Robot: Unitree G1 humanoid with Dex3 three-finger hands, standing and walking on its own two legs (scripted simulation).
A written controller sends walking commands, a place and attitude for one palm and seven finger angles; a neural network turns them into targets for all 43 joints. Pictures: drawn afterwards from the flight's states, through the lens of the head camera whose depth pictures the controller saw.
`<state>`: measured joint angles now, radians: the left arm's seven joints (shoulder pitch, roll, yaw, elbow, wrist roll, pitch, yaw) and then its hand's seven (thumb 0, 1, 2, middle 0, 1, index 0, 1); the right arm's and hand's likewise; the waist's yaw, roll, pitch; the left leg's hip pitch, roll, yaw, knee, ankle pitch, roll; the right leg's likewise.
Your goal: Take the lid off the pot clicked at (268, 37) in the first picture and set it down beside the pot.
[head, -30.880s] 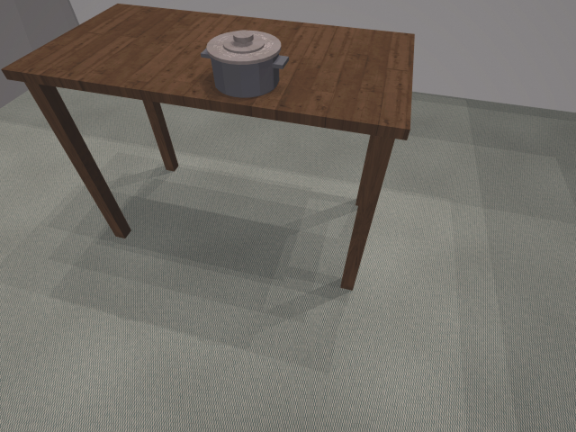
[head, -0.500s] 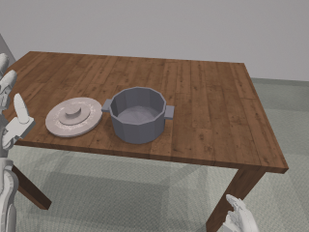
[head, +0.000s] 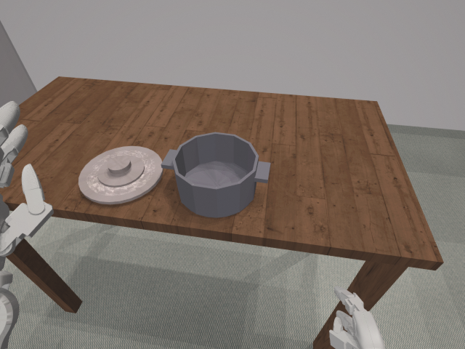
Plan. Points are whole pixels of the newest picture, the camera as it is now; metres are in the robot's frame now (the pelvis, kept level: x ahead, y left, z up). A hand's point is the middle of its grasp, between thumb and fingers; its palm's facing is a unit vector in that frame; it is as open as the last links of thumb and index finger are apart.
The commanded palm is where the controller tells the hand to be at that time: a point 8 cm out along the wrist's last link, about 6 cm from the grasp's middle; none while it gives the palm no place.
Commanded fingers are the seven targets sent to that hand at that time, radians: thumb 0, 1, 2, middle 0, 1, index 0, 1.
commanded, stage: step back with the hand held close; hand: left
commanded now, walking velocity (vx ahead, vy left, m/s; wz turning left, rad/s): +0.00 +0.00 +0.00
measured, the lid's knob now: (119, 164) +0.45 +0.33 +0.05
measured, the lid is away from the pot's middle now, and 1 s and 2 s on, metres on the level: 0.23 0.23 0.23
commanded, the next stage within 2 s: stop stepping back and stand still in 1.24 s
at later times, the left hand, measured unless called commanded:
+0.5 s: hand (26, 251) +0.14 +0.25 +0.21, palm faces +0.33 -0.80 -0.50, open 7.4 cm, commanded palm +0.09 +0.30 +0.24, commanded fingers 0.00 0.90 0.90 -0.20 -0.30 -0.20 -0.30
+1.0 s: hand out of the picture +0.07 +0.26 +0.23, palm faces +0.43 -0.78 -0.46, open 7.4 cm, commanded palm +0.02 +0.31 +0.24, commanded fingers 0.00 0.90 0.90 -0.20 -0.30 -0.20 -0.30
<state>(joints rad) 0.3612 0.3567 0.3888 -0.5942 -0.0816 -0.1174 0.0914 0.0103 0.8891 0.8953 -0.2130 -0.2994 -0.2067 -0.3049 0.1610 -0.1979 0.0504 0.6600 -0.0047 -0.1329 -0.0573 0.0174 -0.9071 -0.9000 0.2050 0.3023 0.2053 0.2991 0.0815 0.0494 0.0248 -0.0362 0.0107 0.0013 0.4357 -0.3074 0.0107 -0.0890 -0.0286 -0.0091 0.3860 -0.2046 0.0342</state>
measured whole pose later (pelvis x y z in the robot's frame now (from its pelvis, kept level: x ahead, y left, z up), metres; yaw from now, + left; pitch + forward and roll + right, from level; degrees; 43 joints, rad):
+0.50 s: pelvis -0.05 +0.02 -0.01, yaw -1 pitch -1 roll -1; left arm 0.57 0.51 0.50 -0.79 -0.07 -0.21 0.09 0.01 0.88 0.89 -0.22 -0.30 -0.21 -0.31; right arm 0.20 -0.21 0.00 0.54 0.02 -0.03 -0.05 0.02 -0.91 -0.90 0.20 0.30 0.20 0.30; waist 0.00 -0.06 0.04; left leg -0.27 -0.02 0.03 0.56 -0.29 0.05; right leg -0.33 -0.06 0.01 0.55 -0.19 0.04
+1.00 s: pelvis -0.12 +0.03 -0.02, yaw -1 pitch +4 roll -3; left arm 0.50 0.47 0.55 -0.79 -0.06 -0.31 0.13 0.01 0.89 0.89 -0.22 -0.30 -0.21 -0.31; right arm 0.20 -0.20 0.01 0.58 0.00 -0.12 -0.04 0.02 -0.91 -0.90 0.21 0.30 0.21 0.30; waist 0.02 -0.02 -0.02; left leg -0.51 0.00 0.02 0.61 -0.18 0.06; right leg -0.22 0.04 0.01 0.50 -0.39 0.01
